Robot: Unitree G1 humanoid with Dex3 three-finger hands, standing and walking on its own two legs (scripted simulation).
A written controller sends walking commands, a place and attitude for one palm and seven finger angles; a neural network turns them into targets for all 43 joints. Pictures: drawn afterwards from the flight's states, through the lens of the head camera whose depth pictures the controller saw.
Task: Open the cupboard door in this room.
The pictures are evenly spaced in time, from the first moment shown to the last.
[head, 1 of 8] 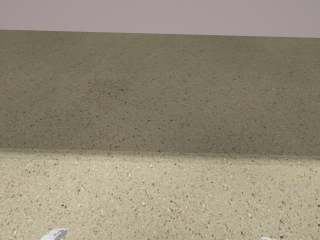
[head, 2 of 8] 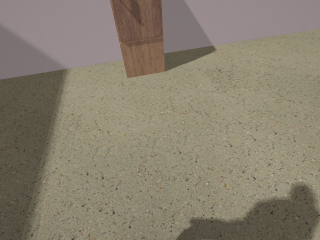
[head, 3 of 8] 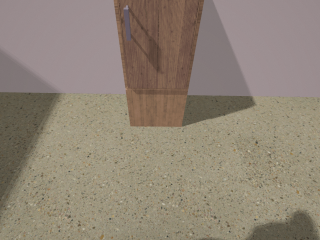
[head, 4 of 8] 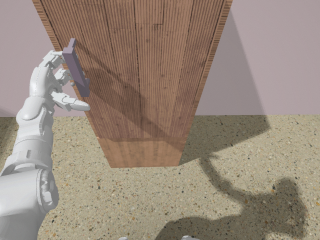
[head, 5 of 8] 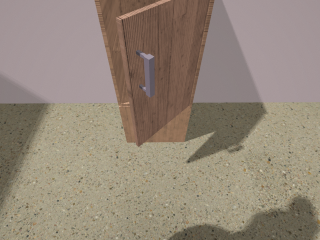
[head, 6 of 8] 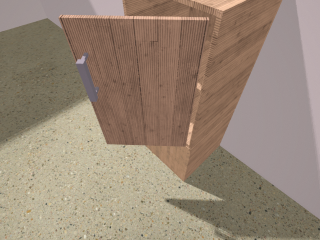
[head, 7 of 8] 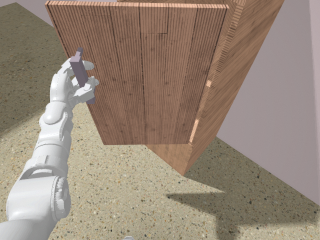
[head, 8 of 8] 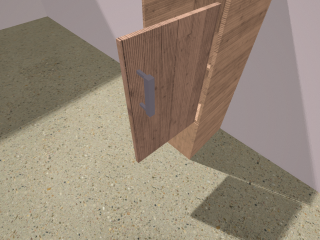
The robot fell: no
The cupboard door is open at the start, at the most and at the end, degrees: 0 86 85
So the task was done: yes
